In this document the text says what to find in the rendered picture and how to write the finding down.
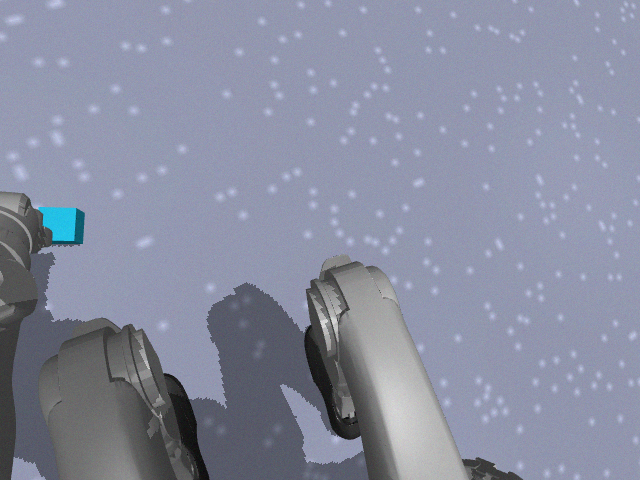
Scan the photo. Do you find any right robot foot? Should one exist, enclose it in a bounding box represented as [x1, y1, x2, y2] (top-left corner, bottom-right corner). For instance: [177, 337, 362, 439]
[304, 325, 361, 440]

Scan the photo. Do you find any left robot arm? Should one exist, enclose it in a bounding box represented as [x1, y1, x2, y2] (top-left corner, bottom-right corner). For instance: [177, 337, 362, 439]
[0, 191, 43, 480]

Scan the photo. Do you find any small box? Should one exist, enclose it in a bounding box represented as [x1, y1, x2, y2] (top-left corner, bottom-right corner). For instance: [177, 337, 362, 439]
[38, 207, 85, 244]

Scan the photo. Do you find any right robot hand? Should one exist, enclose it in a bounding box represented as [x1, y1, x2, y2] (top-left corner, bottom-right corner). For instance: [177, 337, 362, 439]
[462, 457, 523, 480]

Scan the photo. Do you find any left robot foot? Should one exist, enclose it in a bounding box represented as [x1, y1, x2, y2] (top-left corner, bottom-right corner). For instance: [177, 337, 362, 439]
[163, 373, 209, 480]

